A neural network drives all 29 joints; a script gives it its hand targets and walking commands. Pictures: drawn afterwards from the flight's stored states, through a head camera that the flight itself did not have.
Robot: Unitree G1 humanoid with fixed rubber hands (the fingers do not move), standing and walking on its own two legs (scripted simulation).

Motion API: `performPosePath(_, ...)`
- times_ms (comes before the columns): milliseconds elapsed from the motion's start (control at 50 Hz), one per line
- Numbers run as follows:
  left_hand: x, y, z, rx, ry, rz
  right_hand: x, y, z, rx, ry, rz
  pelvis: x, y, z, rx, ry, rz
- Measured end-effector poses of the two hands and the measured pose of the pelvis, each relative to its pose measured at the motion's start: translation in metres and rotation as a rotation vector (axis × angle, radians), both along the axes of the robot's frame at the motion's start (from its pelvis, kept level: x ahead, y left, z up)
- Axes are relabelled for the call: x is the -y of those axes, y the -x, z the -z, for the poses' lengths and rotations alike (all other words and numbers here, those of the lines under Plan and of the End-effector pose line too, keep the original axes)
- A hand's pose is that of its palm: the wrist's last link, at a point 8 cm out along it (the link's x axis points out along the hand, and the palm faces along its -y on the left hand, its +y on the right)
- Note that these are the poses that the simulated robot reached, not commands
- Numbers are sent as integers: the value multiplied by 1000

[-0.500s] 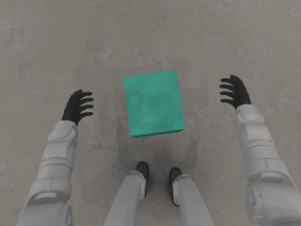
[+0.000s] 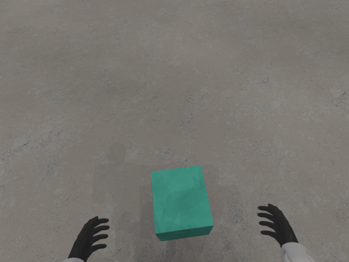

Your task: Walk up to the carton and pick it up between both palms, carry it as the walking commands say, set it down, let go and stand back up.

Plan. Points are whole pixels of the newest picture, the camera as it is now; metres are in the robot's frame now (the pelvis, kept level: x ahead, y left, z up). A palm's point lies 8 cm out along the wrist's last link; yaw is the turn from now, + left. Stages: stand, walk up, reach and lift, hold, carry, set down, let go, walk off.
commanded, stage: let go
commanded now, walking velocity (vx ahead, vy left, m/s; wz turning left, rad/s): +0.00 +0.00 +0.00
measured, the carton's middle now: (180, 203) +0.42 +0.03 -0.65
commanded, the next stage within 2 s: stand in 0.54 s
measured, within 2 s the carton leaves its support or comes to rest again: neither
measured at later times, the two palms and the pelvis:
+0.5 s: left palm out of the picture +0.13 +0.23 -0.06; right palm out of the picture +0.13 -0.24 -0.07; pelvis -0.03 -0.01 +0.00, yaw +1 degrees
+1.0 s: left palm out of the picture +0.03 +0.25 -0.13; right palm out of the picture +0.05 -0.24 -0.13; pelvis +0.02 +0.00 +0.00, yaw +4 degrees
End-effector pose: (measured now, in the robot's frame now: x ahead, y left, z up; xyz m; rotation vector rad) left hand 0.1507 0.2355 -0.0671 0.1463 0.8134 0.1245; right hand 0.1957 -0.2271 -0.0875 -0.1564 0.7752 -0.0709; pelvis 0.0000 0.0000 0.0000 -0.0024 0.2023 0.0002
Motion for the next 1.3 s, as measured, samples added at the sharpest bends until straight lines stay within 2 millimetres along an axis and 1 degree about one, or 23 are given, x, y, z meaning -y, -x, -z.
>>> performPosePath(60, 6, 17, -2, -11, 6, 16, 8, 19, -8, -9, 9, -2, 4, 3, -3, 87, 0, -4)
performPosePath(120, 13, 25, -3, -14, 11, 36, 14, 33, -15, -16, 16, -8, 8, 8, -4, 164, 1, -8)
performPosePath(200, 18, 22, -5, 8, 8, 51, 18, 45, -21, -14, 19, -13, 12, 15, -4, 246, 1, -13)
performPosePath(300, 19, 15, -8, 27, -4, 53, 17, 55, -24, -18, 9, -12, 16, 22, -3, 310, 0, -18)
performPosePath(380, 17, 14, -8, 13, -19, 46, 18, 62, -23, -24, 2, -4, 16, 25, -2, 331, -1, -18)
performPosePath(460, 13, 19, -8, -13, -40, 31, 17, 67, -19, -29, 0, 1, 14, 27, -1, 338, -1, -15)
performPosePath(540, 8, 25, -8, -29, -55, 18, 12, 68, -15, -28, -4, 3, 12, 28, 0, 338, 1, -12)
performPosePath(580, 4, 26, -5, -3, -68, 16, 11, 71, -12, -31, 23, -10, 11, 24, -1, 303, -2, -28)
performPosePath(640, -4, 33, 3, 29, -95, 1, 16, 82, -2, -72, 71, -23, 11, 14, 0, 251, -8, -34)
performPosePath(760, -11, 57, 27, -40, -84, -34, 26, 106, 16, -166, 82, 22, 8, -5, 1, 190, -10, -47)
performPosePath(880, -14, 88, 48, -157, -60, -80, 26, 127, 30, -273, 83, 47, 4, -18, 2, 165, -8, -57)
performPosePath(1080, -14, 145, 70, -367, -39, -154, 6, 151, 47, -413, 60, 51, -2, -27, 3, 156, -3, -70)
performPosePath(1180, -8, 169, 76, -448, -17, -179, -6, 161, 53, -466, 46, 41, -5, -27, 4, 163, -1, -77)
performPosePath(1300, 4, 193, 82, -526, 15, -194, -17, 175, 58, -521, 32, 29, -8, -23, 4, 174, -1, -86)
